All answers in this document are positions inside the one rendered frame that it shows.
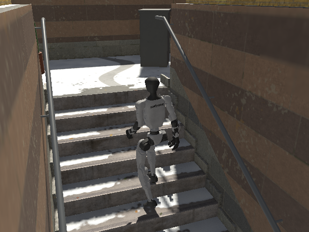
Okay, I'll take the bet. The robot right upper arm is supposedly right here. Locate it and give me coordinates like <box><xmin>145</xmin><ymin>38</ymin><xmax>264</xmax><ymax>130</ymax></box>
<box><xmin>162</xmin><ymin>95</ymin><xmax>177</xmax><ymax>121</ymax></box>

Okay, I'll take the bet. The robot left upper arm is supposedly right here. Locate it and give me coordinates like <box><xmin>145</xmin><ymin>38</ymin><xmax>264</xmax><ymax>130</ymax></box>
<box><xmin>135</xmin><ymin>100</ymin><xmax>146</xmax><ymax>127</ymax></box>

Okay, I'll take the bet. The robot left hand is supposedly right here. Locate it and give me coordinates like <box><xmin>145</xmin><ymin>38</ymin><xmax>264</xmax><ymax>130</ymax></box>
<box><xmin>126</xmin><ymin>129</ymin><xmax>136</xmax><ymax>139</ymax></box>

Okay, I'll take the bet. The robot right hand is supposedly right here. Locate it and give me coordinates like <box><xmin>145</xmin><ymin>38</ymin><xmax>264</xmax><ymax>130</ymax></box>
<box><xmin>168</xmin><ymin>136</ymin><xmax>180</xmax><ymax>151</ymax></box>

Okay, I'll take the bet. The right robot forearm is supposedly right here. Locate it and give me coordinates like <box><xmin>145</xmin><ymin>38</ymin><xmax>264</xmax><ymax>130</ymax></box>
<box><xmin>171</xmin><ymin>119</ymin><xmax>179</xmax><ymax>138</ymax></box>

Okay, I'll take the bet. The humanoid robot head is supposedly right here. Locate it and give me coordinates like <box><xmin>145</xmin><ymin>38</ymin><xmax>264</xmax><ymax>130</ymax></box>
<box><xmin>145</xmin><ymin>77</ymin><xmax>162</xmax><ymax>101</ymax></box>

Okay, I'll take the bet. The robot torso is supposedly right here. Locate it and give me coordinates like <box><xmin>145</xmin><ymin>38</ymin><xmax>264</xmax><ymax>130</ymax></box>
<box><xmin>143</xmin><ymin>94</ymin><xmax>165</xmax><ymax>146</ymax></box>

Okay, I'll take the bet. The left robot forearm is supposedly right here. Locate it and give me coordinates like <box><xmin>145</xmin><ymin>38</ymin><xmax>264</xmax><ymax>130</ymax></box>
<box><xmin>128</xmin><ymin>121</ymin><xmax>140</xmax><ymax>134</ymax></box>

